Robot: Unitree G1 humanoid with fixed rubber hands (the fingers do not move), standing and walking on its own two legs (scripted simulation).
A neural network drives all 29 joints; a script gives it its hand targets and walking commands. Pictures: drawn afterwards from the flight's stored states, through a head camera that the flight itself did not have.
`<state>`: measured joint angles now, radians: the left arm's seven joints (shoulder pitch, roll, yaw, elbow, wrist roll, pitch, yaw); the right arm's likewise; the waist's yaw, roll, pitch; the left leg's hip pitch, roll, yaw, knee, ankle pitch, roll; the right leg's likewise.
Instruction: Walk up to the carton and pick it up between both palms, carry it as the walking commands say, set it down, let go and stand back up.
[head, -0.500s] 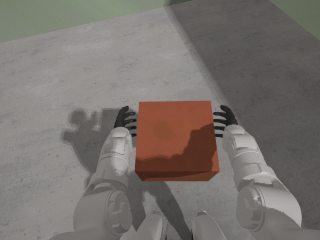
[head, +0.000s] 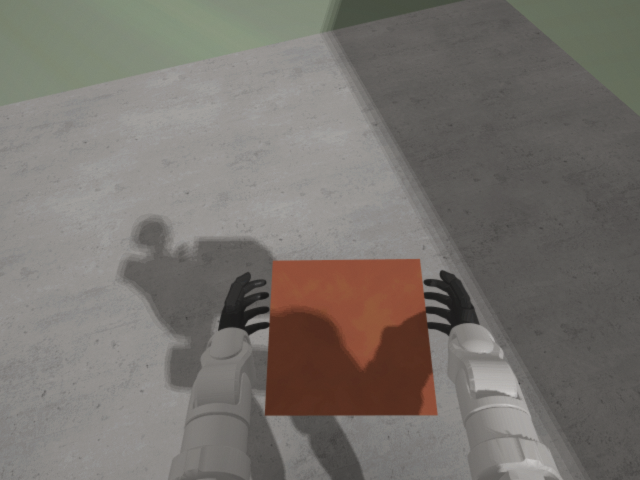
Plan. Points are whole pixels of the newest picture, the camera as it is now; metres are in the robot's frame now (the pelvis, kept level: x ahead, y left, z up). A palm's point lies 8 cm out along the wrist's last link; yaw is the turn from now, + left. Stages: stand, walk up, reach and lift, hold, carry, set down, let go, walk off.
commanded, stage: reach and lift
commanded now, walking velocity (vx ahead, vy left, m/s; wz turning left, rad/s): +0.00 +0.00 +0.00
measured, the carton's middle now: (346, 341) +0.33 +0.02 -0.12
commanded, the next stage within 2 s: hold in 1.88 s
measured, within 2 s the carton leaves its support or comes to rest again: neither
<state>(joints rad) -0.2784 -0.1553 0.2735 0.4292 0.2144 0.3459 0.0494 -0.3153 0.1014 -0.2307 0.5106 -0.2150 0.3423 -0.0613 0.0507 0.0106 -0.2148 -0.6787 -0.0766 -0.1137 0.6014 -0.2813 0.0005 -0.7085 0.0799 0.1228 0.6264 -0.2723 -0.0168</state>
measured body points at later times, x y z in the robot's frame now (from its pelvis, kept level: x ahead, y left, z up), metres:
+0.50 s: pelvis -0.02 +0.00 +0.02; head -0.04 +0.00 +0.47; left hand +0.29 +0.17 +0.04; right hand +0.30 -0.14 +0.03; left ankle -0.01 +0.12 -0.72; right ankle +0.00 -0.10 -0.72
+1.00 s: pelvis -0.01 +0.00 +0.03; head -0.07 -0.01 +0.47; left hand +0.28 +0.17 +0.07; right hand +0.29 -0.14 +0.06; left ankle -0.01 +0.12 -0.72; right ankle +0.00 -0.10 -0.72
